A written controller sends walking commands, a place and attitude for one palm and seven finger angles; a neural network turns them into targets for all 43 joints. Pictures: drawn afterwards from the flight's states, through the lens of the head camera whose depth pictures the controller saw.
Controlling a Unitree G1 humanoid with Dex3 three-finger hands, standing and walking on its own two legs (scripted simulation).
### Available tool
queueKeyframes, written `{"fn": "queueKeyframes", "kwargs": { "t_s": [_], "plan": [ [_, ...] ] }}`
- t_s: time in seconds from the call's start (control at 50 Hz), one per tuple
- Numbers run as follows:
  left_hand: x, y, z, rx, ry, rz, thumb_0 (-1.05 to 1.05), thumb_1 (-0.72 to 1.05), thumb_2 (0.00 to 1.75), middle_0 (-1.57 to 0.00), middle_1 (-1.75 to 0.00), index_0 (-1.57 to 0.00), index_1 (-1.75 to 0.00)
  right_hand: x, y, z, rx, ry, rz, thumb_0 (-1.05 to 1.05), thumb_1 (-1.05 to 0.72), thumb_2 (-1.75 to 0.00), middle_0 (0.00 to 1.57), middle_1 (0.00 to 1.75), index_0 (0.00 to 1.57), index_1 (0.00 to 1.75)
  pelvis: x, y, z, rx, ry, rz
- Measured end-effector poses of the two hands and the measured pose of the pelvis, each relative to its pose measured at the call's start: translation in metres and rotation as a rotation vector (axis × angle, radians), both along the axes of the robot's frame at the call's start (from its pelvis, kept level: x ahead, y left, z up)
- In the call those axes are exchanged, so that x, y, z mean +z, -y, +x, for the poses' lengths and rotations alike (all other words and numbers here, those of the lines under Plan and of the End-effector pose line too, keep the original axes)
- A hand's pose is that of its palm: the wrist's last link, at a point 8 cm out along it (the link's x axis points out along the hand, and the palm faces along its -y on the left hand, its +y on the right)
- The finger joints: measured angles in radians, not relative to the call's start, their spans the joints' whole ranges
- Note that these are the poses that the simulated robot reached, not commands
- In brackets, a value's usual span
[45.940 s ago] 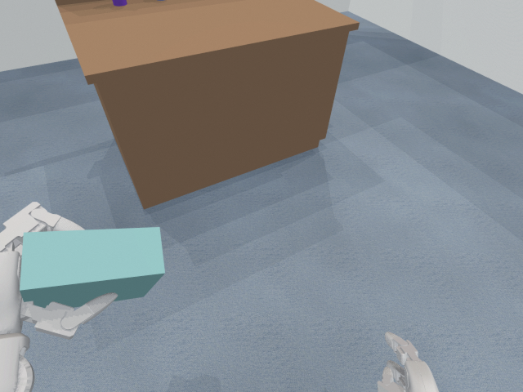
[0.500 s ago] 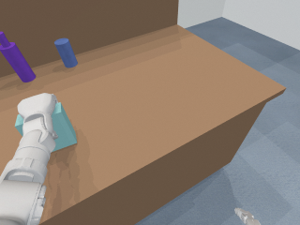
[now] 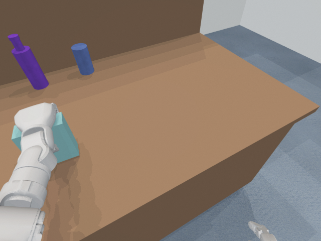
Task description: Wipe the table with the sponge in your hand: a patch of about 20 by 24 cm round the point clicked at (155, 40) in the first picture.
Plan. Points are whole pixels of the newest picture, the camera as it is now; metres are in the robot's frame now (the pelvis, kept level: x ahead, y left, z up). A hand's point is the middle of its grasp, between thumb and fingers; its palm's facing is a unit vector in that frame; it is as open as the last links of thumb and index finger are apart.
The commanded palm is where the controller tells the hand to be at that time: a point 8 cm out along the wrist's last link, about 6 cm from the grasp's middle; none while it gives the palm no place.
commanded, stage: slide back across to the first lane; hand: left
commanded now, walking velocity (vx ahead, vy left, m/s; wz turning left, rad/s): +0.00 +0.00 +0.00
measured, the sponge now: (52, 146) +0.35 +0.34 +0.02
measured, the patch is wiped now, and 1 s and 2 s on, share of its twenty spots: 0.95 1.00 1.00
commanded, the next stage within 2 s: wipe back along the first lane in 0.26 s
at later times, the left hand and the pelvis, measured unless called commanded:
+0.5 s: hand (21, 146) +0.32 +0.38 +0.07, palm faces -0.03 -0.05 -1.00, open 10.0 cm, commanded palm +0.29 +0.35 +0.12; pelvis +0.02 +0.03 +0.00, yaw +2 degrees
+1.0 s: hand (28, 160) +0.28 +0.34 +0.07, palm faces +0.03 -0.04 -1.00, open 10.0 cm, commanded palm +0.24 +0.32 +0.11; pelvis +0.01 +0.02 +0.00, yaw +1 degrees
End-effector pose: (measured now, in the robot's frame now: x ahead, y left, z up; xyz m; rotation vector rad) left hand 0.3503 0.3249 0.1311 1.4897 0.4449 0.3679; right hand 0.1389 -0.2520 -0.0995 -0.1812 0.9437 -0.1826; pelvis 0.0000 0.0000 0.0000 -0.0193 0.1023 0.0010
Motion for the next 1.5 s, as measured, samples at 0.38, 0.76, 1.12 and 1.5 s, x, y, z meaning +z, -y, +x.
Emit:
{"fn": "queueKeyframes", "kwargs": {
  "t_s": [0.38, 0.76, 1.12, 1.5],
  "plan": [
    [-0.001, -0.045, -0.033, 0.027, 0.000, -0.007, 0.00, -0.54, 1.11, -0.72, -1.39, -0.75, -1.37, 0.022, -0.054, 0.086, 0.159, 0.118, 0.014, 0.01, -0.90, -0.90, 0.20, 0.30, 0.20, 0.30, 0.003, -0.025, 0.021, 0.025, 0.026, -0.012],
    [-0.003, -0.020, -0.073, 0.016, 0.057, 0.013, 0.00, -0.50, 1.09, -0.69, -1.40, -0.73, -1.38, 0.020, -0.072, 0.085, 0.205, 0.139, 0.051, 0.01, -0.90, -0.90, 0.20, 0.30, 0.20, 0.30, 0.003, -0.027, 0.012, 0.033, 0.061, -0.009],
    [-0.004, 0.000, -0.098, 0.041, 0.063, 0.009, 0.01, -0.48, 1.07, -0.68, -1.40, -0.72, -1.38, 0.029, -0.044, 0.088, 0.180, 0.193, 0.042, 0.01, -0.90, -0.90, 0.20, 0.30, 0.20, 0.30, 0.003, -0.010, 0.009, 0.015, 0.091, 0.001],
    [-0.001, 0.018, -0.126, 0.049, 0.089, -0.024, 0.02, -0.47, 1.06, -0.67, -1.41, -0.71, -1.39, 0.033, -0.036, 0.107, 0.189, 0.237, 0.064, 0.01, -0.90, -0.90, 0.20, 0.30, 0.20, 0.30, 0.001, 0.003, 0.019, 0.003, 0.104, 0.004]
  ]
}}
